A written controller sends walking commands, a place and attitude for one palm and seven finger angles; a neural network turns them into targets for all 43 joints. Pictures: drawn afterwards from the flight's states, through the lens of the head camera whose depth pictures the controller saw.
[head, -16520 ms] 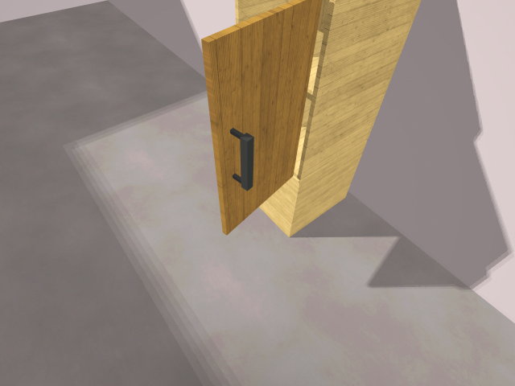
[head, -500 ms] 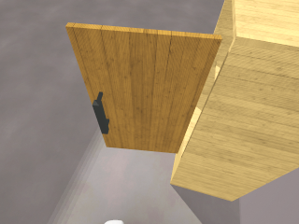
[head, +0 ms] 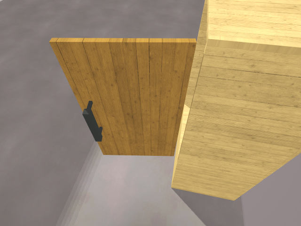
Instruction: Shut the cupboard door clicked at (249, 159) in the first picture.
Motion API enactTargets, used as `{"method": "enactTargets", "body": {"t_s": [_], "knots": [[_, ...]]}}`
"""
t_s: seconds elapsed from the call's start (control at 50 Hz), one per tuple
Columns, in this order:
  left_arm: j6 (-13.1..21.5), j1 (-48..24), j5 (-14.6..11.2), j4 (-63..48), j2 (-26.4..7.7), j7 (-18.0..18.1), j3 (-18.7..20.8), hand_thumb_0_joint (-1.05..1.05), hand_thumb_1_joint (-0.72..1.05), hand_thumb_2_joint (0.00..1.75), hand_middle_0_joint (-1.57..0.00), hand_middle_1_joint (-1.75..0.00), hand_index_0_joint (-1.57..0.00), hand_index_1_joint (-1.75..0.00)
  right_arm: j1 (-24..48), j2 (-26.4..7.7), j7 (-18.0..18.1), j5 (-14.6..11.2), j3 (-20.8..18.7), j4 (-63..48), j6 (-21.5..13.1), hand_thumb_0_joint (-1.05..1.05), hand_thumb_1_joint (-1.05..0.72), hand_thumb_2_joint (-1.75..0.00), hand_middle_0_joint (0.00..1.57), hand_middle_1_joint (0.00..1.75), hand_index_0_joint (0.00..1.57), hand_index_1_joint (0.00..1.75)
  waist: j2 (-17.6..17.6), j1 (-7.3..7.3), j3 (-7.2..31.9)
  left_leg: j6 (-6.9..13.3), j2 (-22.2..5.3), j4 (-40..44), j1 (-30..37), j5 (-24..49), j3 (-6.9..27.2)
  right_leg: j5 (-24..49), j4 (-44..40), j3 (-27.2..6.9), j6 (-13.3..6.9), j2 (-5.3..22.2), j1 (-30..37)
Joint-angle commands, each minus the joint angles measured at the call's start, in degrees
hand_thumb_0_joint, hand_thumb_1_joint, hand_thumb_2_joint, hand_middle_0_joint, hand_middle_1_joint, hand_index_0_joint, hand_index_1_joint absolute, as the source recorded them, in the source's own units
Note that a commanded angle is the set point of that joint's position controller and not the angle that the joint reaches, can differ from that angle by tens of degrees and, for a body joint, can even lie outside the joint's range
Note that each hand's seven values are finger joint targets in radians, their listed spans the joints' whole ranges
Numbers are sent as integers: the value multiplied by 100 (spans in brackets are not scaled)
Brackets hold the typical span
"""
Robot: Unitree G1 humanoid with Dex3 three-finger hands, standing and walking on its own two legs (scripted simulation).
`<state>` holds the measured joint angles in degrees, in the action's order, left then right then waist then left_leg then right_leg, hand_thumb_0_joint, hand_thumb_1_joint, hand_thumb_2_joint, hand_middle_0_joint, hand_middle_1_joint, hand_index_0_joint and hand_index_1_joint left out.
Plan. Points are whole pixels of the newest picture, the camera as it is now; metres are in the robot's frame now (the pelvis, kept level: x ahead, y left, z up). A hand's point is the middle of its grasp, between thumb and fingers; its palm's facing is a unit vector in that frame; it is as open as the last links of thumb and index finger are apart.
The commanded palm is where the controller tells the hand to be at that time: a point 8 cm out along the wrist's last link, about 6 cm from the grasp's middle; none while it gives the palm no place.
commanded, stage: come to a stop and stand still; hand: left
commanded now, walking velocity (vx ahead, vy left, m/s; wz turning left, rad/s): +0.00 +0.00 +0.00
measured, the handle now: (94, 122) +0.44 +0.22 -0.03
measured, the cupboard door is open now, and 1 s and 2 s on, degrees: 100 100 100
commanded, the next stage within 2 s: look again from close up in 0.32 s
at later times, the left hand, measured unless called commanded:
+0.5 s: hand out of the picture -0.03 +0.17 -0.17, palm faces +0.00 -0.98 -0.20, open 7.3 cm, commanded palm none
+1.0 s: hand out of the picture -0.02 +0.21 -0.17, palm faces +0.00 -0.99 -0.17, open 7.4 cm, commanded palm none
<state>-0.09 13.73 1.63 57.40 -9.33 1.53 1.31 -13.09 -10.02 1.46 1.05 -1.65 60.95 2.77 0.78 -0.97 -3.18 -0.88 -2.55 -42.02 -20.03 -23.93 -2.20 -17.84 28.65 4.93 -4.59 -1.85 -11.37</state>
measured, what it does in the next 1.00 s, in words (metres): steps on the spot: left foot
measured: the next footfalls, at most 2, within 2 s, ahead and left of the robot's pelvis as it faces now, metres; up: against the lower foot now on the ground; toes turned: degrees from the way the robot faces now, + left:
left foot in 0.10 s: +0.00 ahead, +0.12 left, +0.00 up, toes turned +2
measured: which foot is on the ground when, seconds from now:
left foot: up 0.00-0.08, down 0.10-1.00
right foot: down 0.00-1.00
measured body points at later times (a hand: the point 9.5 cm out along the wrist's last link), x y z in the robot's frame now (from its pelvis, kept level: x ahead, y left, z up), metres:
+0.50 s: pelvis -0.02 +0.01 +0.00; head -0.01 -0.01 +0.45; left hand -0.03 +0.22 -0.16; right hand -0.01 -0.22 -0.17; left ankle -0.04 +0.12 -0.74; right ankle -0.03 -0.07 -0.74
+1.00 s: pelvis -0.01 +0.05 +0.00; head +0.01 +0.05 +0.45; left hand -0.02 +0.26 -0.16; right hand -0.04 -0.16 -0.16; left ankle -0.04 +0.12 -0.74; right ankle -0.03 -0.07 -0.74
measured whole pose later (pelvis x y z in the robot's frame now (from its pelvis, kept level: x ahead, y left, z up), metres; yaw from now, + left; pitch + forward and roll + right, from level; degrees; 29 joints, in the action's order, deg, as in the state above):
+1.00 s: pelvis -0.01 +0.05 +0.00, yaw -1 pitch +0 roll +0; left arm 0.7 17.2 0.7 63.3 -7.9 1.9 -1.1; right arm -18.6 -7.2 1.5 0.8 1.9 64.4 -1.6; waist -0.5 0.0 -2.1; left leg 3.5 2.5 -25.2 -9.4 -15.8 -4.1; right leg -15.4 26.7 3.0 -0.4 1.0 -11.2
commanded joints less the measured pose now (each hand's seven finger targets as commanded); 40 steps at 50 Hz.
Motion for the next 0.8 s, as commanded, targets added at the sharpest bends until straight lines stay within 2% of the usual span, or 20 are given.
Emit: {"method": "enactTargets", "body": {"t_s": [0.0,0.06,0.1,0.12,0.14,0.16,0.26,0.28,0.3,0.32,0.34,0.36,0.38,0.4,0.44,0.46,0.5,0.56,0.62,0.78], "knots": [[105,301,-47,-80,-658,31,111,0,90,90,-20,-30,-20,-30,-106,-70,17,-38,18,-159,-169,0,-90,-90,20,30,20,30,-606,120,142,-66,-14,436,164,170,-52,2615,-889,-1073,-576,1336,182],[122,294,-106,68,-545,31,72,0,90,90,-20,-30,-20,-30,-439,1,49,-41,66,119,-269,0,-90,-90,20,30,20,30,-430,39,138,-31,-89,1949,1132,1417,39,2114,-627,-934,-219,1082,-44],[130,474,-142,150,-373,34,34,0,90,90,-20,-30,-20,-30,-467,-234,99,-1,85,200,-366,0,-90,-90,20,30,20,30,309,184,316,159,-574,1932,1342,2954,411,1984,-525,-816,131,762,93],[126,491,-133,189,-346,52,37,0,90,90,-20,-30,-20,-30,-437,-267,122,5,94,233,-355,0,-90,-90,20,30,20,30,274,202,322,171,-632,1847,1270,2934,371,1820,-632,-818,198,748,197],[111,440,-148,305,-413,41,30,0,90,90,-20,-30,-20,-30,-351,-191,127,-11,127,304,-371,0,-90,-90,20,30,20,30,696,213,332,192,-579,1977,1221,2967,395,1834,-609,-739,230,787,342],[102,448,-151,351,-438,35,35,0,90,90,-20,-30,-20,-30,-337,-139,139,-29,131,331,-374,0,-90,-90,20,30,20,30,746,229,251,207,-553,2057,1115,2837,388,1772,-677,-756,258,768,481],[111,512,-129,542,-396,20,-40,0,90,90,-20,-30,-20,-30,-437,-78,133,-44,157,373,-331,0,-90,-90,20,30,20,30,-85,178,-183,126,-416,2349,1008,1607,290,1275,-1127,-818,241,811,285],[107,545,-134,556,-358,23,-56,0,90,90,-20,-30,-20,-30,-464,-101,130,-35,165,380,-319,0,-90,-90,20,30,20,30,-93,171,-278,117,-382,2372,984,1476,287,1032,-1210,-866,232,822,185],[304,1161,-28,720,-594,298,-14,0,90,90,-20,-30,-20,-30,40,-489,53,-99,60,40,-426,0,-90,-90,20,30,20,30,-215,360,-277,-1,-223,812,509,1174,-86,4581,-1057,-1388,834,1236,172],[354,1008,-42,447,-827,287,40,0,90,90,-20,-30,-20,-30,-354,-98,31,-94,90,-188,-338,0,-90,-90,20,30,20,30,-422,48,227,124,-14,396,204,159,183,4651,-962,-1637,715,1602,684],[358,819,-52,370,-697,236,-11,0,90,90,-20,-30,-20,-30,-415,-164,22,-83,63,-146,-318,0,-90,-90,20,30,20,30,-24,-4,261,172,-73,211,261,127,246,3967,-1022,-1439,385,1577,475],[388,711,-44,343,-706,219,16,0,90,90,-20,-30,-20,-30,-489,-12,-7,-72,104,-174,-331,0,-90,-90,20,30,20,30,96,-27,588,140,-85,349,350,306,176,4110,-886,-1333,-45,1551,711],[387,672,-48,250,-683,197,0,0,90,90,-20,-30,-20,-30,-576,4,-25,-78,101,-221,-327,0,-90,-90,20,30,20,30,-213,-68,671,117,-50,448,474,353,125,3434,-884,-1214,-282,1468,629],[369,592,-45,199,-603,194,-14,0,90,90,-20,-30,-20,-30,-640,-30,-29,-65,99,-233,-329,0,-90,-90,20,30,20,30,-515,-103,612,113,-11,661,632,429,87,2802,-905,-1140,-343,1360,408],[311,463,-63,181,-516,178,-37,0,90,90,-20,-30,-20,-30,-837,-94,-24,-42,96,-201,-342,0,-90,-90,20,30,20,30,-662,-179,324,126,-24,1206,1037,735,119,1290,-994,-1102,-238,1192,-230],[278,402,-71,166,-461,156,-37,0,90,90,-20,-30,-20,-30,-899,-67,-30,-26,111,-162,-371,0,-90,-90,20,30,20,30,-288,-161,30,151,-74,1453,1138,967,167,622,-977,-995,-164,1053,-577],[226,498,-98,162,-352,123,-62,0,90,90,-20,-30,-20,-30,-862,-214,-23,16,144,-188,-392,0,-90,-90,20,30,20,30,52,-40,-474,271,-289,1821,641,902,474,-262,-981,-983,19,739,-737],[180,623,-97,242,-402,81,-77,0,90,90,-20,-30,-20,-30,-746,-199,-8,5,184,-176,-425,0,-90,-90,20,30,20,30,306,91,-534,339,-284,2259,283,769,664,-132,-821,-914,76,630,-331],[162,700,-106,291,-383,60,-105,0,90,90,-20,-30,-20,-30,-764,-309,2,3,203,-164,-441,0,-90,-90,20,30,20,30,-86,130,-424,353,-249,2351,233,558,662,-196,-776,-902,108,643,-158],[148,715,-109,311,-397,44,-119,0,90,90,-20,-30,-20,-30,-840,-339,23,-14,230,-19,-502,0,-90,-90,20,30,20,30,17,178,-135,416,-286,2453,357,871,725,358,-578,-777,151,688,98]]}}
